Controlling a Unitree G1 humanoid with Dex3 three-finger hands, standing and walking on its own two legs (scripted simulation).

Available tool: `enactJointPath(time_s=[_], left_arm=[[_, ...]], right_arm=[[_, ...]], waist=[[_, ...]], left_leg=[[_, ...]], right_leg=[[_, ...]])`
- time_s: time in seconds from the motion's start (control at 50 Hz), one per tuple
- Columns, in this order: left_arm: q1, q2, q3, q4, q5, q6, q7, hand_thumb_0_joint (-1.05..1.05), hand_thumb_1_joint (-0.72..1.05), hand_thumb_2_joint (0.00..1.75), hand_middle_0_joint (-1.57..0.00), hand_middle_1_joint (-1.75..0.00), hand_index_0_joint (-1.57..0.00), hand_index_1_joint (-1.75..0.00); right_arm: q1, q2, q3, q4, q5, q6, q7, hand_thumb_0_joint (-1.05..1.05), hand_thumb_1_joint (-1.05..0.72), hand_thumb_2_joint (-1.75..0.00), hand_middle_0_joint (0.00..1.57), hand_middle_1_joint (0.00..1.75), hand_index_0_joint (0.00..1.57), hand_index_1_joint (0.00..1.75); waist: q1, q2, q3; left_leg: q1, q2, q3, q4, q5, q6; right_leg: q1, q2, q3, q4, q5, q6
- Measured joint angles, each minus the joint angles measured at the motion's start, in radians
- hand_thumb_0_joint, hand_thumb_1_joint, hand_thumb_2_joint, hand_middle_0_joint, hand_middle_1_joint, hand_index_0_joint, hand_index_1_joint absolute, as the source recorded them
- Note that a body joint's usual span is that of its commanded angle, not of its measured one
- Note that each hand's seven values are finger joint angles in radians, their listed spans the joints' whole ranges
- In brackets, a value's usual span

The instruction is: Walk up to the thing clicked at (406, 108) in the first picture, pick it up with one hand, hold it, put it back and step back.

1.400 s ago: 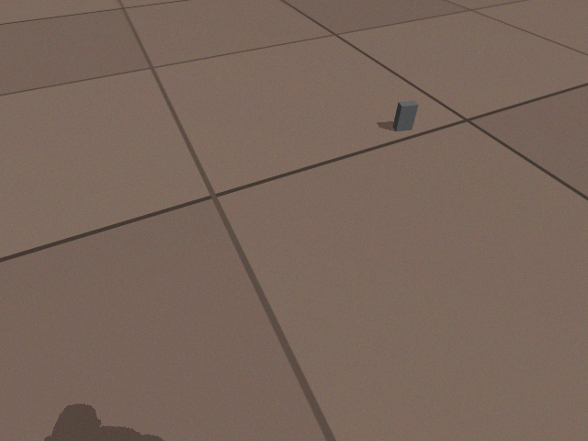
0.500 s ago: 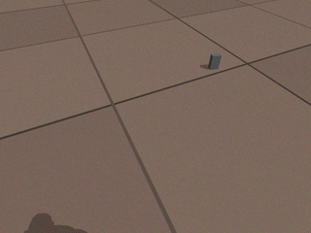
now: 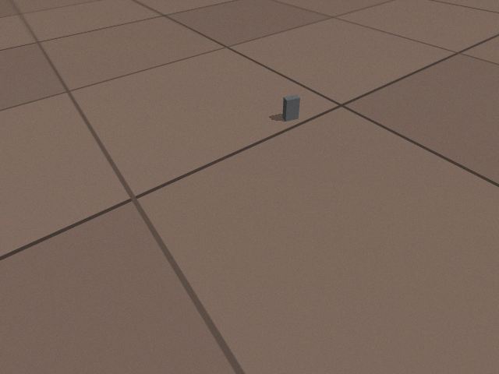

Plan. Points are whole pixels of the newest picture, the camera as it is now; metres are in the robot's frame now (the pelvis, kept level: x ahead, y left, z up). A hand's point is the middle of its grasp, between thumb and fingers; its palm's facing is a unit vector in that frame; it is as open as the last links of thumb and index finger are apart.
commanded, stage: walk up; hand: left
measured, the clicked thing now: (291, 108) +2.09 -0.30 -0.68
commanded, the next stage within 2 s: none
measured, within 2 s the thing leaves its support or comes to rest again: neither
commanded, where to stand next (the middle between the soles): +1.74 -0.41 m, yaw -15 degrees
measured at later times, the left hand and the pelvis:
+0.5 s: hand (153, 325) +0.31 +0.22 -0.17, palm faces -0.12 -0.94 -0.32, open 7.4 cm; pelvis +0.26 -0.06 -0.02, yaw -8 degrees
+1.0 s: hand (235, 165) +0.75 +0.05 -0.11, palm faces -0.25 -0.89 -0.39, open 7.4 cm; pelvis +0.54 -0.17 -0.01, yaw -14 degrees
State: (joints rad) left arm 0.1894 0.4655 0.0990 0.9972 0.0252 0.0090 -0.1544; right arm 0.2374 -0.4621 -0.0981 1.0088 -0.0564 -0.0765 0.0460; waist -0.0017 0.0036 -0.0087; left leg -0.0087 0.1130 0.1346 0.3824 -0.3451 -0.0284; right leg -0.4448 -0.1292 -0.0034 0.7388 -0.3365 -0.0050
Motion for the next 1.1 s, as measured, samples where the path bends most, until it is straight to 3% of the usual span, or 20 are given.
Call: enactJointPath(time_s=[0.04,0.06,0.08,0.12,0.18,0.3,0.4,0.46,0.5,0.56,0.6,0.72,0.8,0.88,0.92,0.94,1.0,1.04,1.1], left_arm=[[0.008,0.018,0.007,-0.008,0.000,-0.011,0.001,0.01,0.90,0.89,-0.20,-0.30,-0.20,-0.30],[0.008,0.023,0.012,-0.011,0.002,-0.020,0.007,0.01,0.90,0.89,-0.20,-0.30,-0.20,-0.30],[0.003,0.018,0.018,-0.017,0.004,-0.033,0.017,0.00,0.90,0.89,-0.20,-0.30,-0.20,-0.30],[0.014,-0.002,0.016,-0.037,-0.007,-0.055,0.037,0.00,0.90,0.89,-0.20,-0.30,-0.20,-0.30],[0.049,-0.048,-0.011,-0.042,-0.020,-0.060,0.054,0.00,0.90,0.89,-0.20,-0.30,-0.20,-0.30],[0.134,-0.068,-0.037,-0.037,-0.026,-0.064,0.065,0.00,0.90,0.89,-0.21,-0.30,-0.21,-0.30],[0.163,-0.051,-0.040,-0.047,-0.018,-0.070,0.066,0.01,0.90,0.89,-0.21,-0.30,-0.21,-0.30],[0.169,-0.039,-0.043,-0.050,-0.019,-0.068,0.069,0.01,0.90,0.89,-0.21,-0.30,-0.21,-0.30],[0.154,-0.030,-0.043,-0.047,-0.022,-0.061,0.081,0.01,0.90,0.89,-0.21,-0.30,-0.21,-0.30],[0.118,-0.031,-0.061,-0.043,-0.028,-0.056,0.096,0.01,0.90,0.89,-0.21,-0.30,-0.21,-0.30],[0.096,-0.023,-0.066,-0.051,-0.034,-0.066,0.089,0.01,0.90,0.89,-0.20,-0.30,-0.20,-0.30],[0.021,0.000,-0.050,-0.090,-0.030,-0.060,0.053,0.01,0.90,0.89,-0.20,-0.30,-0.20,-0.30],[-0.031,0.002,-0.044,-0.100,-0.024,-0.053,0.034,0.01,0.90,0.89,-0.20,-0.30,-0.20,-0.30],[-0.065,0.000,-0.038,-0.097,-0.024,-0.053,0.030,0.00,0.90,0.89,-0.20,-0.30,-0.20,-0.30],[-0.084,-0.017,-0.029,-0.099,-0.021,-0.066,0.042,0.00,0.90,0.89,-0.20,-0.30,-0.20,-0.30],[-0.089,-0.027,-0.027,-0.107,-0.022,-0.075,0.050,0.00,0.90,0.89,-0.20,-0.30,-0.20,-0.30],[-0.070,-0.064,-0.042,-0.127,-0.041,-0.086,0.068,0.00,0.90,0.89,-0.20,-0.30,-0.20,-0.30],[-0.037,-0.084,-0.056,-0.127,-0.044,-0.089,0.077,0.00,0.90,0.89,-0.20,-0.30,-0.20,-0.30],[0.022,-0.097,-0.066,-0.114,-0.042,-0.095,0.084,0.00,0.90,0.89,-0.21,-0.30,-0.21,-0.30]], right_arm=[[0.001,-0.020,-0.005,0.003,0.001,0.008,0.002,0.00,-0.90,-0.90,0.21,0.30,0.21,0.30],[0.001,-0.031,-0.006,0.004,0.001,0.013,0.001,0.00,-0.90,-0.90,0.21,0.30,0.21,0.30],[-0.002,-0.041,-0.007,0.006,0.004,0.021,-0.002,0.00,-0.90,-0.90,0.21,0.30,0.21,0.30],[-0.016,-0.044,0.000,0.013,0.016,0.042,-0.005,0.01,-0.90,-0.90,0.20,0.30,0.21,0.30],[-0.050,-0.038,0.016,0.004,0.036,0.039,0.011,0.01,-0.91,-0.90,0.20,0.30,0.20,0.29],[-0.075,0.020,0.036,-0.071,0.036,0.023,0.055,0.01,-0.90,-0.90,0.20,0.30,0.20,0.30],[-0.079,0.043,0.037,-0.094,0.031,0.028,0.064,0.00,-0.90,-0.90,0.21,0.30,0.21,0.30],[-0.072,0.042,0.029,-0.103,0.031,0.016,0.059,0.00,-0.90,-0.90,0.21,0.30,0.21,0.30],[-0.079,0.051,0.018,-0.117,0.019,-0.006,0.043,0.00,-0.90,-0.90,0.21,0.30,0.21,0.30],[-0.062,0.067,0.016,-0.141,0.036,-0.023,0.029,0.00,-0.90,-0.90,0.21,0.30,0.21,0.30],[-0.032,0.074,0.026,-0.143,0.045,-0.024,0.022,0.00,-0.90,-0.90,0.21,0.30,0.21,0.30],[0.069,0.056,0.040,-0.121,0.047,-0.032,0.016,0.00,-0.90,-0.90,0.21,0.30,0.21,0.30],[0.117,0.029,0.036,-0.099,0.047,-0.024,0.020,0.00,-0.90,-0.90,0.21,0.30,0.21,0.30],[0.156,0.011,0.033,-0.077,0.046,-0.006,0.017,0.01,-0.90,-0.90,0.21,0.30,0.21,0.30],[0.154,0.002,0.032,-0.061,0.043,0.008,0.010,0.01,-0.90,-0.90,0.21,0.30,0.21,0.30],[0.140,0.006,0.033,-0.054,0.046,0.018,0.006,0.01,-0.90,-0.90,0.21,0.30,0.21,0.30],[0.089,0.015,0.044,-0.051,0.060,0.028,0.001,0.01,-0.90,-0.90,0.20,0.30,0.21,0.30],[0.055,0.017,0.049,-0.063,0.064,0.026,0.002,0.01,-0.90,-0.90,0.20,0.30,0.20,0.30],[0.015,0.023,0.047,-0.095,0.057,0.021,0.017,0.01,-0.90,-0.90,0.20,0.30,0.20,0.30]], waist=[[0.001,0.008,-0.006],[0.003,0.023,-0.006],[0.007,0.048,-0.001],[0.026,0.064,0.000],[0.040,0.086,0.016],[0.059,0.058,0.030],[0.070,0.025,0.041],[0.067,0.000,0.035],[0.051,-0.047,0.054],[0.015,-0.060,0.061],[0.000,-0.070,0.055],[-0.034,-0.065,0.047],[-0.055,-0.035,0.053],[-0.069,-0.009,0.037],[-0.057,0.032,0.047],[-0.046,0.043,0.059],[-0.020,0.049,0.079],[-0.007,0.058,0.078],[0.008,0.069,0.070]], left_leg=[[0.009,0.033,0.013,0.071,-0.070,0.003],[-0.007,0.063,0.006,0.145,-0.119,0.021],[-0.052,0.089,-0.034,0.278,-0.157,0.042],[-0.182,0.048,-0.114,0.562,-0.174,0.044],[-0.341,-0.001,-0.111,0.728,-0.063,0.045],[-0.521,-0.001,-0.087,0.520,0.072,0.023],[-0.530,0.016,-0.099,0.270,0.214,0.014],[-0.451,-0.003,-0.073,0.170,0.234,0.031],[-0.428,-0.037,-0.034,0.219,0.214,0.039],[-0.373,-0.040,-0.004,0.241,0.133,0.042],[-0.302,-0.042,0.016,0.181,0.124,0.038],[-0.113,-0.053,0.052,0.023,0.094,0.029],[-0.016,-0.042,0.059,-0.014,0.038,0.000],[0.053,-0.011,0.055,0.035,-0.074,-0.036],[0.030,0.048,0.033,0.195,-0.147,-0.011],[-0.021,0.056,-0.013,0.346,-0.142,0.008],[-0.208,-0.004,-0.108,0.716,-0.076,0.037],[-0.311,-0.017,-0.119,0.769,-0.007,0.051],[-0.435,-0.007,-0.131,0.707,0.076,0.049]], right_leg=[[0.039,-0.005,-0.032,-0.071,0.044,-0.001],[0.048,0.012,-0.047,-0.070,0.093,0.010],[0.046,0.038,-0.066,-0.029,0.074,0.013],[0.053,0.068,-0.076,0.003,0.023,0.003],[0.149,0.103,-0.082,-0.106,0.034,-0.017],[0.322,0.153,-0.054,-0.309,0.054,-0.038],[0.426,0.177,-0.031,-0.357,-0.006,-0.026],[0.461,0.162,-0.012,-0.295,-0.103,-0.010],[0.392,0.116,0.016,-0.061,-0.164,-0.030],[0.200,0.145,0.084,0.332,-0.093,-0.055],[0.094,0.129,0.073,0.402,-0.021,-0.048],[-0.102,0.044,0.032,0.193,0.080,0.000],[-0.117,0.013,0.004,-0.049,0.204,-0.002],[-0.054,0.026,-0.031,-0.162,0.261,-0.021],[-0.025,0.071,-0.054,-0.126,0.219,-0.023],[-0.023,0.086,-0.059,-0.082,0.177,-0.024],[0.040,0.097,-0.055,-0.088,0.125,-0.033],[0.103,0.108,-0.052,-0.150,0.125,-0.035],[0.188,0.133,-0.048,-0.240,0.125,-0.041]])
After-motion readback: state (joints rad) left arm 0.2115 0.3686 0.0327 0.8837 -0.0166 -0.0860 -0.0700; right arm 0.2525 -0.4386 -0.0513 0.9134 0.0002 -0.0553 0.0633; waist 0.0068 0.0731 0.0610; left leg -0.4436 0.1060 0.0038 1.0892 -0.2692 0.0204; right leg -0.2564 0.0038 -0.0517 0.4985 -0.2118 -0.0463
